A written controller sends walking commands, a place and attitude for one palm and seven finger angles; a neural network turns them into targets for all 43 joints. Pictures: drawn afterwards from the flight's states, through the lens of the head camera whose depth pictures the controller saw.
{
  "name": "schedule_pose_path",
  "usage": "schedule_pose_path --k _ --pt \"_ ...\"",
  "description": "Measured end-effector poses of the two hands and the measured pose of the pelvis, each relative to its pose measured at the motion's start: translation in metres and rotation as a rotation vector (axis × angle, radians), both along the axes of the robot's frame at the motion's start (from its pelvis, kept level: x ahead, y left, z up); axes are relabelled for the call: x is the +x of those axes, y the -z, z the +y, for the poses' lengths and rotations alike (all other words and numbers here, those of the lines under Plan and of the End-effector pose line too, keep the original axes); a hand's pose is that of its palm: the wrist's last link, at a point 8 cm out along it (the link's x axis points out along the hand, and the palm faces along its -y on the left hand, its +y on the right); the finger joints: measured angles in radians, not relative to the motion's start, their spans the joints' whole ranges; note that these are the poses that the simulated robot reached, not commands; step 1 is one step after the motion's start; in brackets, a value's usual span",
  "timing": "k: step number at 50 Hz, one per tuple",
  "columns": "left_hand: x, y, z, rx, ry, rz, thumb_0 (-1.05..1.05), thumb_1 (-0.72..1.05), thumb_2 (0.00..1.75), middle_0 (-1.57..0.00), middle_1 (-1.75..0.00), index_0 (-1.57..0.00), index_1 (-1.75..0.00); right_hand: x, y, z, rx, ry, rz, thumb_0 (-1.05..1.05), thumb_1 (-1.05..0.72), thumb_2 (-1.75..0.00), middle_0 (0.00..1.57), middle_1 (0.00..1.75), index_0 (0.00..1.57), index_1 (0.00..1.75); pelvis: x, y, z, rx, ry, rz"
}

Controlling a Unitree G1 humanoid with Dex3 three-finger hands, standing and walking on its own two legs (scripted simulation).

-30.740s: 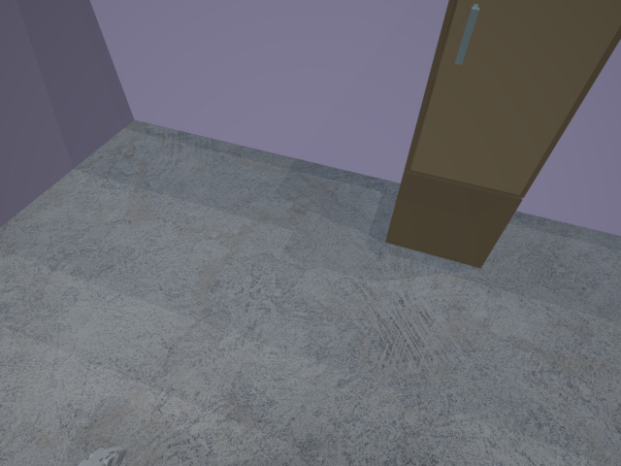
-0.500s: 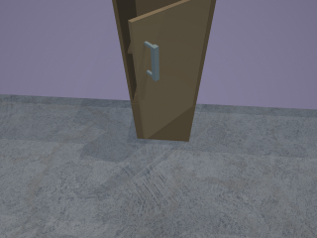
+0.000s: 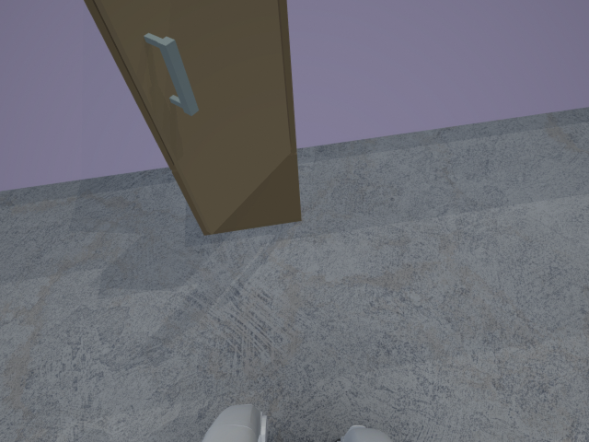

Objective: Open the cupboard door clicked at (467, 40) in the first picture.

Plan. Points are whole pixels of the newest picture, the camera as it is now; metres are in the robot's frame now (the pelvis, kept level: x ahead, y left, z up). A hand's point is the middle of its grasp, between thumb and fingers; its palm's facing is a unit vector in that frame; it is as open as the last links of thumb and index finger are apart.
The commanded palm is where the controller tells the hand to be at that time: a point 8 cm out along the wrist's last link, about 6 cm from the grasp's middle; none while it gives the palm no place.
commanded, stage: walk to a spot facing it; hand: left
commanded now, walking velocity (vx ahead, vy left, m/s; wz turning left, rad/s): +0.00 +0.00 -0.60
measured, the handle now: (172, 75) +0.61 +0.25 +0.12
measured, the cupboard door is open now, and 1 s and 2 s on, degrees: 46 46 46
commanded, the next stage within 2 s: none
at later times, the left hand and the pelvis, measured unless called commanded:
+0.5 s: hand (164, 423) +0.14 +0.23 -0.16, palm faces -0.23 -0.94 -0.24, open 7.4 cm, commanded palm none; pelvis -0.01 +0.03 +0.01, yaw -17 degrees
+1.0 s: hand (233, 378) +0.21 +0.13 -0.16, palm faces -0.59 -0.78 -0.19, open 7.4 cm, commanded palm none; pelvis +0.01 +0.02 +0.01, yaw -37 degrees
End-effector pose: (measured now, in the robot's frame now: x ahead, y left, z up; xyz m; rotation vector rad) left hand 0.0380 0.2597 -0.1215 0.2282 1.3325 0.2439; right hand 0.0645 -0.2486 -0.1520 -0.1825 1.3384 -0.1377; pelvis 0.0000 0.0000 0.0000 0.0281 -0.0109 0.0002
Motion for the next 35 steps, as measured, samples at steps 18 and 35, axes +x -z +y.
schedule_pose_path --k 18,35 --pt "0.057 0.015 0.025 -0.063 0.204 -0.010 0.00 0.90 0.90 -0.20 -0.30 -0.20 -0.30 0.009 -0.045 0.013 -0.120 0.144 -0.235 0.01 -0.90 -0.90 0.20 0.29 0.20 0.30 -0.006 -0.005 0.036 -0.032 0.220 0.045" --pt "0.147 0.001 -0.036 -0.029 0.529 -0.112 0.00 0.90 0.90 -0.20 -0.29 -0.20 -0.30 -0.134 -0.016 -0.007 -0.093 0.451 -0.041 0.01 -0.90 -0.90 0.20 0.29 0.21 0.30 -0.011 0.003 0.015 -0.035 0.455 0.023"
